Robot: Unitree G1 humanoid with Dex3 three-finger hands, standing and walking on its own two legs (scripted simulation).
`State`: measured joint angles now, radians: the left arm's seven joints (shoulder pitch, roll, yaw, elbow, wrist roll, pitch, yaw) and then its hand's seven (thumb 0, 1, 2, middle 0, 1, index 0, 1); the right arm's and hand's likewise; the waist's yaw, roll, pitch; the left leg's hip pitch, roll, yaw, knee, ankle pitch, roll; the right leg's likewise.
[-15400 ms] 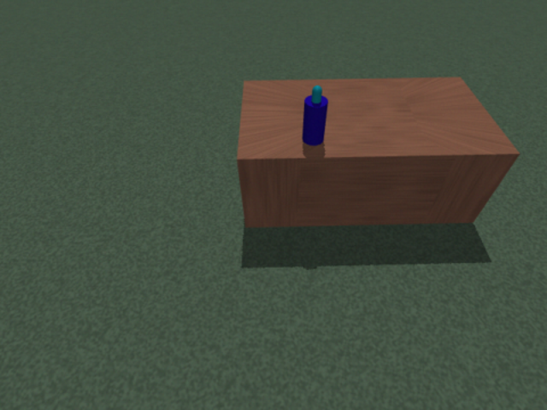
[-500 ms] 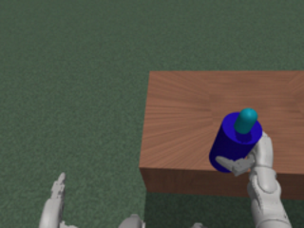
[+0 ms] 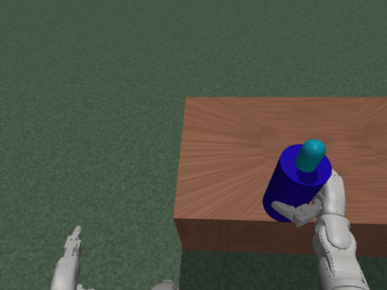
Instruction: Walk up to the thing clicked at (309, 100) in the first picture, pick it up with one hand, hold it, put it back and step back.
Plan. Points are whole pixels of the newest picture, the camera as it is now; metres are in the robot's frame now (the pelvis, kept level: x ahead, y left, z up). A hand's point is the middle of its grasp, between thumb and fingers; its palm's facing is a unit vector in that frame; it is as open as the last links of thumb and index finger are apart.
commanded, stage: hold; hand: right
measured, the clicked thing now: (295, 179) +0.33 -0.16 +0.06
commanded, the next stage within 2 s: none
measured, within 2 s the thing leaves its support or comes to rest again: neither
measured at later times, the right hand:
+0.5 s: hand (294, 188) +0.32 -0.16 +0.03, palm faces +0.15 +0.99 -0.03, open 11.6 cm
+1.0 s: hand (295, 189) +0.32 -0.16 +0.04, palm faces +0.14 +0.99 -0.02, open 11.6 cm
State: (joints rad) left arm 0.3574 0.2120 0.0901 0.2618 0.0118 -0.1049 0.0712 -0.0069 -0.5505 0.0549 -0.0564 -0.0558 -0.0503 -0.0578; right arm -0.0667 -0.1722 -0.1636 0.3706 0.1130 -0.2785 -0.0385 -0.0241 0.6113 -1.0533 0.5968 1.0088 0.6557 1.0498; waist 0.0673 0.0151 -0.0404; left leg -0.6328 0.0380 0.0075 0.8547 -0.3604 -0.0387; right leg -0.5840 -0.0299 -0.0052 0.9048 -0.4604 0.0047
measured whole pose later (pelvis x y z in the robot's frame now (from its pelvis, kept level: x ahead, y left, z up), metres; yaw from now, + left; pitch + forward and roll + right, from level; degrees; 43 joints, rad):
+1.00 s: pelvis -0.01 +0.00 +0.01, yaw +0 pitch +6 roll +1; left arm 0.32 0.21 0.08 0.34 0.01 -0.15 0.08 -0.01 -0.55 0.05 -0.06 -0.06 -0.06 -0.06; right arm -0.07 -0.17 -0.16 0.38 0.12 -0.26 -0.02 -0.02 0.61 -1.05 0.59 1.01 0.65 1.05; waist 0.06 0.01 -0.03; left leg -0.56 0.04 0.01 0.79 -0.33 -0.03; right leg -0.51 -0.03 -0.01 0.83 -0.42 0.01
